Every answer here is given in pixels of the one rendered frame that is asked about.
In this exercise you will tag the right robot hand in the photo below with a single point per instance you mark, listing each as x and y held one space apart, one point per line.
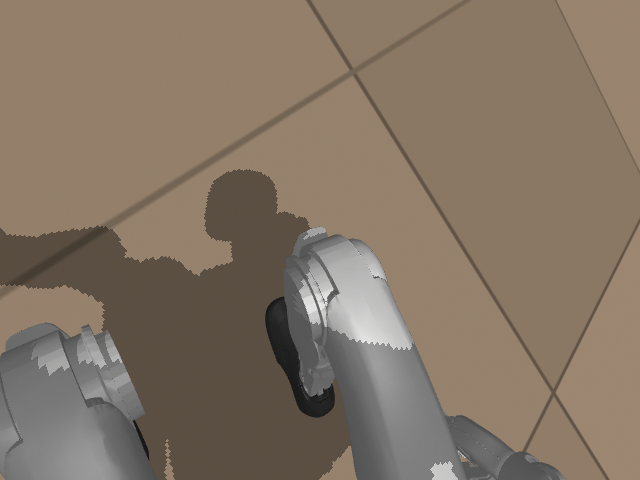
482 448

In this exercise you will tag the right robot arm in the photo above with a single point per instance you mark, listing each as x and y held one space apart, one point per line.
524 466

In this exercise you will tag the right robot foot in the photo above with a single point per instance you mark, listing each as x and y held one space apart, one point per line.
287 356

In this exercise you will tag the left robot foot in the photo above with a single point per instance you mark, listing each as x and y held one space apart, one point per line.
142 439

